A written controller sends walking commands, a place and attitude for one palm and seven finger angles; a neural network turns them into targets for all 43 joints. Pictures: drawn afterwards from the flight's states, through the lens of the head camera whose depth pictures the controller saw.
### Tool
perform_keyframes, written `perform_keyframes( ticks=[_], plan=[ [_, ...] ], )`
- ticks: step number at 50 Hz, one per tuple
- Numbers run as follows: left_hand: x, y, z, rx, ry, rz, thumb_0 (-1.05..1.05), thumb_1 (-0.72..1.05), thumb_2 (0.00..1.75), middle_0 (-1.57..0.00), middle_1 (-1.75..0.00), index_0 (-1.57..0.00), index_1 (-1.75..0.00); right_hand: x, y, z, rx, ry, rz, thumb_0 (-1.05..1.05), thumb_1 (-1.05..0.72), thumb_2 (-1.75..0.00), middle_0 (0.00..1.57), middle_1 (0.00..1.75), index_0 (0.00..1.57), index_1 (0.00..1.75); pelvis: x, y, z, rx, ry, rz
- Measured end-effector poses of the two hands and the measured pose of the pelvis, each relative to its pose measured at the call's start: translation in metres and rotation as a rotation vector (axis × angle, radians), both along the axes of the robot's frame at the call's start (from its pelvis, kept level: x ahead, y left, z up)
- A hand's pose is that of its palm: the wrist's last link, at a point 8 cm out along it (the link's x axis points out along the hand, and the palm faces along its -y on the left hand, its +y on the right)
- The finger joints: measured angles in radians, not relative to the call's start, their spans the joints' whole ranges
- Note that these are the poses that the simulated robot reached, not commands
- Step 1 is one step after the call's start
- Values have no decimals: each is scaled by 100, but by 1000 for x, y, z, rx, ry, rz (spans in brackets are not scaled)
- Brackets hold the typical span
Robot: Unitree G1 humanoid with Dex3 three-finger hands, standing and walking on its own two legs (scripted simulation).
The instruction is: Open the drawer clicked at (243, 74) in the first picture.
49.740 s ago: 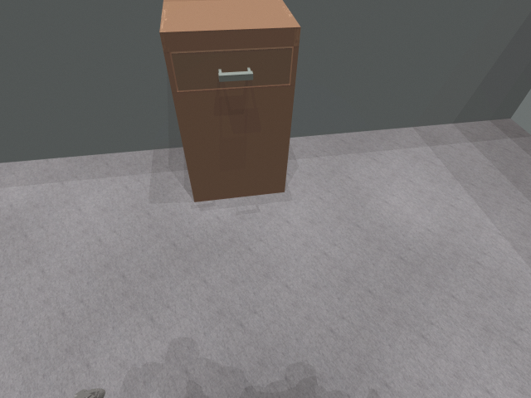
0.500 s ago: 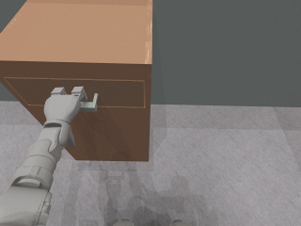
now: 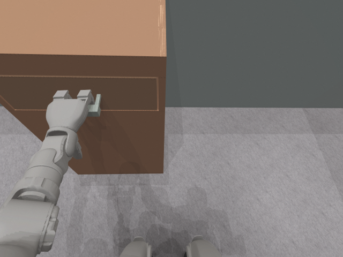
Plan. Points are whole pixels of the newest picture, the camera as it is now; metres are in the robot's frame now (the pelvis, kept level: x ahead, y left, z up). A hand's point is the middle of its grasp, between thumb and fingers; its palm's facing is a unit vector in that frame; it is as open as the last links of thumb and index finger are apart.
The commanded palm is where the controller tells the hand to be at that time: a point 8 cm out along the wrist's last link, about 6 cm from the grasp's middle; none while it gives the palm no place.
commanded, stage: lower the fingers behind the handle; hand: left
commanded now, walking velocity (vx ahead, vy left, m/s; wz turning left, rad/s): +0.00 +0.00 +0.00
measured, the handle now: (77, 104) +0.51 +0.25 -0.01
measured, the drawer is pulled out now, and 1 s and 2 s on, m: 0.00 0.00 0.05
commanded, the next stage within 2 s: close the thumb around the handle in 0.70 s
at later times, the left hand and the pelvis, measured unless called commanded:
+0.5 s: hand (78, 126) +0.45 +0.24 -0.03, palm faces -0.06 -0.01 -1.00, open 13.9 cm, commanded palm +0.43 +0.24 +0.02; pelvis +0.00 +0.00 -0.01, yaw +0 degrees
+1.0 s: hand (78, 126) +0.45 +0.24 -0.03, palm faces -0.06 -0.02 -1.00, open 12.8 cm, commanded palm +0.43 +0.24 +0.02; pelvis +0.00 +0.00 -0.01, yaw +0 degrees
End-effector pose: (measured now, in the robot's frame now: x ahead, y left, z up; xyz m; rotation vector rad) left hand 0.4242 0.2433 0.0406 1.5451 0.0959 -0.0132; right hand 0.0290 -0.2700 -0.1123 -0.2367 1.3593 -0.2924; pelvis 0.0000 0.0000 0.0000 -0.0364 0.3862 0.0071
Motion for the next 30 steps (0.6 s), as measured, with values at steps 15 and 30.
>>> perform_keyframes(
  ticks=[15, 30],
  plan=[
    [1, -2, -15, 18, -19, 31, 0, -49, 30, -28, -120, -32, -120, 11, 4, -12, 18, -3, 16, 0, -91, -89, 20, 30, 21, 30, 1, -1, -8, -4, 23, 2],
    [4, -1, -15, 18, -8, 25, 0, -49, 30, -27, -120, -32, -120, 18, 0, -15, 5, -16, 28, 0, -91, -89, 21, 30, 21, 30, 1, -4, -12, -2, 32, 4]
  ],
)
